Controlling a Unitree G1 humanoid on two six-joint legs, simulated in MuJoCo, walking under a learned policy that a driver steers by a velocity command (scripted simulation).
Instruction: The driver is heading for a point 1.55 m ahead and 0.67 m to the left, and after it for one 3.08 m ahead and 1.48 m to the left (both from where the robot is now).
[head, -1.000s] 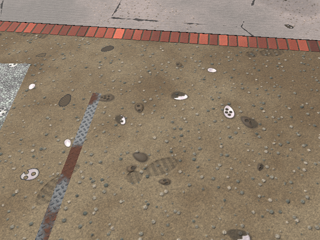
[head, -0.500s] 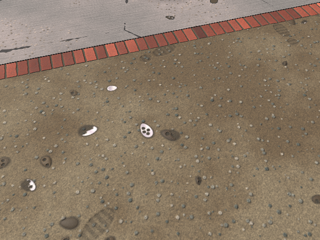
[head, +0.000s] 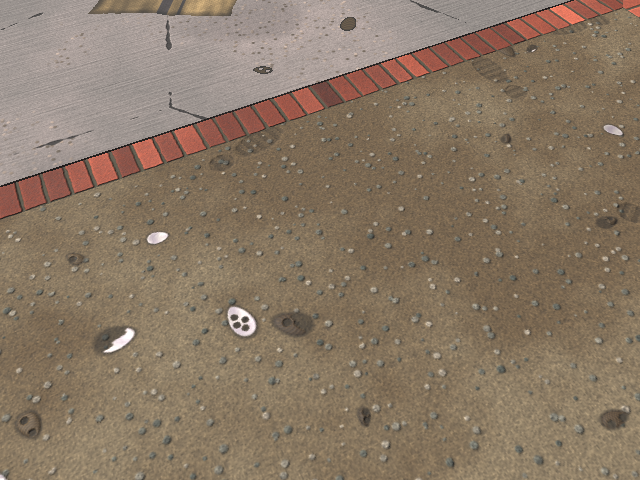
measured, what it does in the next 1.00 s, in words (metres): steps on the spot, turning left: left foot, then left foot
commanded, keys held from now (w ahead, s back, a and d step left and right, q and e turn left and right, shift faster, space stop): q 0.94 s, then no key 0.06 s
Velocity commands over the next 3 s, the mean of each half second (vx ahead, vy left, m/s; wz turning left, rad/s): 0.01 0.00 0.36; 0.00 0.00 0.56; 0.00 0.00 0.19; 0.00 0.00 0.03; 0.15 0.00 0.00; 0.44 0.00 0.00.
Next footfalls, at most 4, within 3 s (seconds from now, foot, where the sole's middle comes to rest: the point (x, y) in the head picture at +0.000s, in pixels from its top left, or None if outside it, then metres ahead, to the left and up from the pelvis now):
0.04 left None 0.06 0.16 -0.77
0.56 left None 0.03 0.18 -0.77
1.08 right None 0.13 -0.01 -0.77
1.38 left None -0.04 0.20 -0.77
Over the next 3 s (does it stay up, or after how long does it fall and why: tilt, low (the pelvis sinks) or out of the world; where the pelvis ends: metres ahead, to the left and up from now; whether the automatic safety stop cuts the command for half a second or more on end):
stays up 0.26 0.28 0.00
